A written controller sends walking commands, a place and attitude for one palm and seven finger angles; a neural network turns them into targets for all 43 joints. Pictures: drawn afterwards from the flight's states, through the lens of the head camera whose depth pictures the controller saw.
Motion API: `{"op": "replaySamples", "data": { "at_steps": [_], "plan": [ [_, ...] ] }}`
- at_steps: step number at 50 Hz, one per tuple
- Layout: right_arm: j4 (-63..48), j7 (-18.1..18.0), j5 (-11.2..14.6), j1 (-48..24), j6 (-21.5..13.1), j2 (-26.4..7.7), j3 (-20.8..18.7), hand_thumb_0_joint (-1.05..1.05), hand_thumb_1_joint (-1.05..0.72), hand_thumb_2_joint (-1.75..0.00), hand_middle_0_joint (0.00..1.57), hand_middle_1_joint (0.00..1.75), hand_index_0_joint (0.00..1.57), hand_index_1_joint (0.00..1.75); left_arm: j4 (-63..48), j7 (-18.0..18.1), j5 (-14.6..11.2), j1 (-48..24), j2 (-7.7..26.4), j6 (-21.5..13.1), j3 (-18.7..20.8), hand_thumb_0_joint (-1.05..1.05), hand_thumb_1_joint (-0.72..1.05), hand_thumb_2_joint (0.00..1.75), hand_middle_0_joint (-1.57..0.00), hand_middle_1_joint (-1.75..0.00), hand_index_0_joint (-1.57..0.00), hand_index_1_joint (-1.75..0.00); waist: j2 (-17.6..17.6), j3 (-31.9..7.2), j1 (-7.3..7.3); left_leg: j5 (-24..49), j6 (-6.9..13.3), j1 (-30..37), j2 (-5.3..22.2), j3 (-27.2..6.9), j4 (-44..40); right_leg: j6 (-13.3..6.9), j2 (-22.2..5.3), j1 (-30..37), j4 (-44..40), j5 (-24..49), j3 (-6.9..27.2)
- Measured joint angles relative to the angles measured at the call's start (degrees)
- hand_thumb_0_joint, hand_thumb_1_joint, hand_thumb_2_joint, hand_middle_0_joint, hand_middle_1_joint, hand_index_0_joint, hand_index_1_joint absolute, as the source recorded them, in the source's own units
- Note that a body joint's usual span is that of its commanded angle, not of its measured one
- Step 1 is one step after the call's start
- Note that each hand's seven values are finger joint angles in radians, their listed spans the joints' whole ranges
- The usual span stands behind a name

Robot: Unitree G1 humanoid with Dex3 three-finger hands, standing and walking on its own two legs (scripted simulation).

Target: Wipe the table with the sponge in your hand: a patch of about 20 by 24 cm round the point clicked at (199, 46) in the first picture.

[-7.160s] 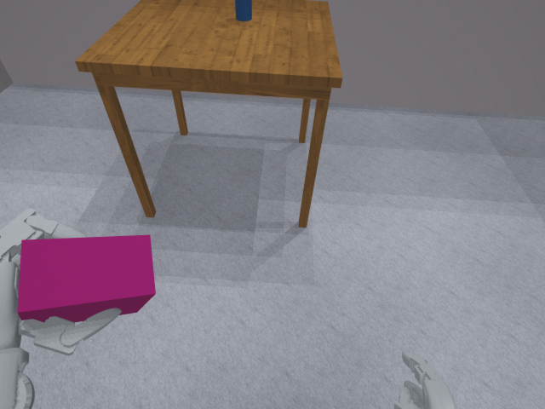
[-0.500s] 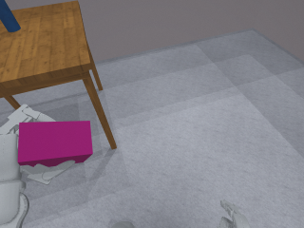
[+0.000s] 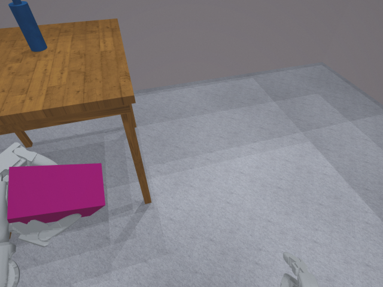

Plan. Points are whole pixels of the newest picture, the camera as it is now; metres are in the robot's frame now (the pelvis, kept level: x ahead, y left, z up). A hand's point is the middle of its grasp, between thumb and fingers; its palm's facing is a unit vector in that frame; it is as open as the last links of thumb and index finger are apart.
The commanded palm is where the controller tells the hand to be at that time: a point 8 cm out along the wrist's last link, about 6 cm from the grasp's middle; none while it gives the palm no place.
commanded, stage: take the last steps up to it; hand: left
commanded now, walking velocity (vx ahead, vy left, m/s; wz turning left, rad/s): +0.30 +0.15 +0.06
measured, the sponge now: (69, 194) +0.22 +0.22 +0.15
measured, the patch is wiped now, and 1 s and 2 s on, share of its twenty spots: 0.00 0.00 0.00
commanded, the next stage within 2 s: come to a stop and stand still in 1.06 s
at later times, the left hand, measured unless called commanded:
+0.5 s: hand (44, 128) +0.34 +0.30 +0.18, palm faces +0.37 -0.78 -0.51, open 10.5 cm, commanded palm +0.27 +0.36 +0.18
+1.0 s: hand (59, 104) +0.42 +0.32 +0.17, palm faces +0.37 -0.78 -0.51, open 10.5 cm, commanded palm +0.36 +0.37 +0.18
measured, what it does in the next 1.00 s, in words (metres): walks ahead: left foot, then right foot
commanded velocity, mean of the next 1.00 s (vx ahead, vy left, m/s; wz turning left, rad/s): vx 0.23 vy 0.15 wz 0.04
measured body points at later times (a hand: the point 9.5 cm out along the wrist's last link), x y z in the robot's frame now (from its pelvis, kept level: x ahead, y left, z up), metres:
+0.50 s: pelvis +0.11 +0.07 -0.01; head +0.18 +0.08 +0.43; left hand +0.31 +0.34 +0.21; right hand +0.28 -0.18 -0.10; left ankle +0.14 +0.19 -0.73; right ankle +0.03 -0.06 -0.68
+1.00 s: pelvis +0.21 +0.08 +0.01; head +0.26 +0.06 +0.45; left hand +0.40 +0.36 +0.20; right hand +0.37 -0.16 -0.11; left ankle +0.22 +0.26 -0.64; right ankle +0.22 +0.02 -0.73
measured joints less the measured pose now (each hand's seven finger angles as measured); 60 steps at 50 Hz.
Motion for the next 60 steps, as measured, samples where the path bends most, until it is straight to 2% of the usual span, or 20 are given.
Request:
{"op": "replaySamples", "data": {
  "at_steps": [3, 5, 7, 9, 11, 13, 16, 20, 22, 24, 27, 31, 36, 38, 40, 41, 44, 47, 53, 60],
  "plan": [
    [-0.1, 0.4, -0.1, -0.6, -0.8, 1.6, 1.7, 0.01, -0.90, -0.90, 0.20, 0.30, 0.20, 0.30, -1.0, 0.0, -0.4, -1.0, 0.4, -0.3, -0.1, -0.02, -0.53, 0.98, -0.67, -1.36, -0.71, -1.35, 1.7, 0.3, 0.42, -1.6, -0.4, -0.1, 0.3, -0.3, 1.7, 0.2, 0.4, 3.7, -9.0, 1.4, -2.1],
    [-0.3, 0.7, -0.2, -1.3, -0.8, 1.8, 2.3, 0.01, -0.90, -0.90, 0.20, 0.30, 0.20, 0.30, -1.5, -0.2, -0.4, -2.1, 1.0, -0.9, 0.0, -0.02, -0.53, 0.98, -0.67, -1.36, -0.71, -1.35, 3.3, 0.9, 0.32, -4.2, -0.3, -2.3, 0.8, -1.0, 6.5, -1.7, 1.0, 5.7, -14.4, 7.2, -3.3],
    [0.9, 1.0, -0.1, -2.8, 0.4, 1.5, 2.2, 0.01, -0.90, -0.90, 0.21, 0.30, 0.20, 0.30, -1.1, -0.7, -0.6, -3.7, 1.1, -1.5, -0.5, -0.02, -0.53, 0.98, -0.67, -1.36, -0.71, -1.35, 4.3, 2.0, 0.01, -7.1, -0.5, -7.4, 0.5, -2.4, 19.0, -3.3, 0.8, 5.6, -12.8, 7.1, -4.4],
    [2.0, 1.5, 0.0, -3.9, 1.9, 0.9, 1.8, 0.01, -0.90, -0.90, 0.21, 0.30, 0.20, 0.30, -0.2, -1.4, -1.1, -4.0, 0.6, -2.0, -0.4, -0.02, -0.53, 0.98, -0.67, -1.36, -0.71, -1.35, 3.7, 3.0, 0.20, -6.6, -1.3, -12.6, -0.5, -3.1, 30.9, -3.3, -0.1, 6.4, -13.5, 6.0, -4.1],
    [2.0, 1.6, -0.1, -4.6, 3.1, 0.0, 1.6, 0.01, -0.90, -0.90, 0.21, 0.30, 0.20, 0.30, 0.4, -1.6, -1.5, -1.9, 0.1, -2.5, 0.3, -0.02, -0.53, 0.98, -0.67, -1.36, -0.71, -1.35, 3.0, 3.5, -0.04, -4.5, -2.0, -16.7, 0.1, -3.0, 36.1, -2.4, -0.6, 7.4, -16.2, 6.8, -3.4],
    [1.2, 1.7, -0.1, -4.8, 3.8, -0.9, 1.2, 0.01, -0.90, -0.90, 0.21, 0.30, 0.20, 0.30, -0.1, -1.6, -1.4, 0.7, 0.1, -2.7, 1.0, -0.02, -0.53, 0.98, -0.67, -1.36, -0.71, -1.35, 2.0, 4.4, -0.59, -2.8, -2.3, -19.0, 1.5, -2.5, 33.6, -1.8, -1.3, 8.4, -19.1, 7.9, -2.9],
    [-0.3, 1.5, -0.3, -4.4, 3.6, -2.2, 0.2, 0.01, -0.90, -0.90, 0.21, 0.30, 0.20, 0.30, -3.4, -1.2, -1.1, 3.3, 0.9, -2.4, 1.4, -0.02, -0.53, 0.98, -0.67, -1.36, -0.71, -1.35, -0.5, 6.6, -0.60, -1.6, -1.9, -18.1, 3.4, -1.0, 20.1, -0.6, -3.1, 9.7, -21.0, 8.1, -2.2],
    [-1.8, 0.7, -0.6, -3.5, 2.4, -4.5, -1.6, 0.01, -0.90, -0.90, 0.20, 0.30, 0.20, 0.30, -10.4, 0.0, -0.9, 4.6, 2.1, -2.2, 1.7, -0.02, -0.53, 0.98, -0.68, -1.36, -0.71, -1.35, -2.1, 8.2, -0.49, 5.3, -1.7, -12.0, 2.8, 1.8, 2.4, 1.9, -5.4, 10.4, -17.8, 4.9, -1.4],
    [-2.4, 0.1, -0.4, -4.0, 1.8, -4.7, -3.0, 0.01, -0.90, -0.90, 0.20, 0.30, 0.20, 0.30, -12.9, 0.6, -0.9, 3.9, 3.6, -2.7, 3.1, -0.02, -0.53, 0.98, -0.68, -1.36, -0.71, -1.35, -2.5, 8.5, -0.67, 7.7, -0.9, -9.9, 2.1, 3.2, 1.0, 1.8, -6.6, 7.8, -8.7, 2.0, 0.2],
    [-2.2, -0.1, 0.0, -5.4, 1.6, -3.1, -3.6, 0.01, -0.90, -0.90, 0.20, 0.30, 0.20, 0.30, -12.3, 1.1, -0.8, 1.8, 5.5, -3.5, 4.5, -0.02, -0.53, 0.98, -0.68, -1.36, -0.71, -1.35, -3.1, 9.0, -0.84, 4.4, -0.4, -9.6, 1.9, 3.9, 4.6, 0.6, -5.0, 3.1, 5.8, -4.4, 3.4],
    [-2.1, 0.5, 0.6, -6.0, 1.2, -0.3, -2.3, 0.01, -0.91, -0.90, 0.20, 0.30, 0.20, 0.30, -9.7, 0.7, -1.4, 1.1, 6.8, -3.1, 6.2, -0.02, -0.53, 0.98, -0.68, -1.36, -0.71, -1.35, -2.6, 7.0, -1.74, 2.6, 0.0, -8.0, 2.5, 4.3, 3.9, 0.4, -2.3, -3.4, 17.8, -6.1, 2.3],
    [-2.5, 1.3, 0.9, -4.5, 0.1, 2.0, -0.3, 0.01, -0.90, -0.90, 0.20, 0.30, 0.20, 0.30, -9.0, 0.1, -2.1, 2.8, 5.3, -2.3, 6.1, -0.02, -0.52, 0.98, -0.68, -1.36, -0.71, -1.35, -1.0, 4.3, -1.96, 2.4, -0.1, -5.3, 2.6, 5.4, 0.5, 0.7, -1.7, -7.2, 12.0, -0.8, -1.3],
    [-2.0, 0.8, 0.7, -2.0, -0.3, 2.3, 1.4, 0.01, -0.90, -0.90, 0.20, 0.30, 0.20, 0.30, -8.5, -0.7, -2.3, 4.9, 3.7, -1.5, 3.2, -0.02, -0.52, 0.98, -0.68, -1.36, -0.71, -1.35, 1.7, 3.0, -1.48, 0.2, -0.7, -2.2, 1.7, 5.3, 0.2, 0.8, -0.3, -2.7, -6.5, 5.5, -3.7],
    [-1.6, 0.5, 0.7, -1.1, 0.3, 1.9, 1.7, 0.01, -0.90, -0.90, 0.21, 0.30, 0.20, 0.30, -7.4, -1.0, -2.2, 4.9, 4.2, -0.9, 2.8, -0.02, -0.52, 0.98, -0.68, -1.36, -0.71, -1.35, 2.5, 2.7, -1.29, -2.7, -1.2, -2.4, 1.8, 4.5, 4.0, -0.7, 0.6, 1.1, -13.7, 9.5, -4.8],
    [0.0, 0.3, 0.6, -1.8, 1.6, 0.8, 1.4, 0.01, -0.90, -0.90, 0.21, 0.30, 0.20, 0.30, -5.2, -1.4, -1.7, 3.0, 3.5, -0.5, 2.0, -0.01, -0.52, 0.98, -0.68, -1.36, -0.71, -1.35, 4.2, 3.1, -1.23, -6.6, -0.9, -5.9, 2.5, 2.3, 14.3, -4.9, 0.9, 1.8, -12.0, 8.7, -6.1],
    [0.9, 0.4, 0.5, -2.3, 2.2, 0.3, 1.2, 0.01, -0.90, -0.90, 0.21, 0.30, 0.20, 0.30, -3.9, -1.6, -1.7, 1.8, 3.0, -0.5, 1.7, -0.01, -0.52, 0.98, -0.68, -1.36, -0.71, -1.35, 4.1, 3.5, -1.11, -8.2, -1.3, -8.5, 1.5, 0.4, 21.6, -5.9, 0.5, 2.2, -11.2, 7.8, -6.2],
    [2.2, 0.8, 0.1, -3.8, 3.6, -1.3, 0.6, 0.01, -0.90, -0.90, 0.21, 0.30, 0.20, 0.30, -0.7, -1.6, -1.9, 0.3, 0.9, -0.5, 1.8, -0.02, -0.52, 0.98, -0.68, -1.36, -0.71, -1.35, 2.7, 4.4, -0.51, -6.3, -2.6, -15.4, -0.1, -2.3, 37.5, -5.9, -0.7, 4.1, -12.9, 7.7, -5.3],
    [1.3, 0.8, -0.2, -4.7, 4.1, -2.9, 0.1, 0.01, -0.90, -0.90, 0.21, 0.30, 0.20, 0.30, 0.2, -1.2, -1.6, 1.4, 0.0, -1.1, 2.0, -0.02, -0.52, 0.98, -0.68, -1.36, -0.71, -1.35, 1.8, 4.8, -1.30, -1.5, -3.3, -20.7, 1.3, -3.8, 41.4, -5.3, -1.2, 5.7, -16.7, 9.4, -5.1],
    [-1.5, 0.7, -0.5, -5.0, 3.6, -5.1, -1.6, 0.01, -0.90, -0.90, 0.20, 0.30, 0.20, 0.30, -4.7, -0.8, -1.4, 3.6, 1.6, -2.0, 0.9, -0.02, -0.52, 0.98, -0.68, -1.36, -0.71, -1.35, -0.7, 6.5, -1.93, 2.8, -3.3, -20.8, 4.0, -2.0, 24.5, -3.9, -3.0, 7.6, -20.6, 10.9, -5.0],
    [-4.0, 0.0, -0.3, -3.3, 3.6, -5.2, -2.7, 0.01, -0.91, -0.90, 0.20, 0.30, 0.20, 0.30, -10.6, 0.6, -1.8, 5.5, 4.0, -2.3, 3.5, -0.01, -0.52, 0.98, -0.68, -1.36, -0.71, -1.35, -1.7, 5.6, -1.26, 4.9, -2.4, -10.1, 2.2, 2.3, 3.0, -0.6, -4.3, 7.6, -17.2, 8.2, -3.7]
  ]
}}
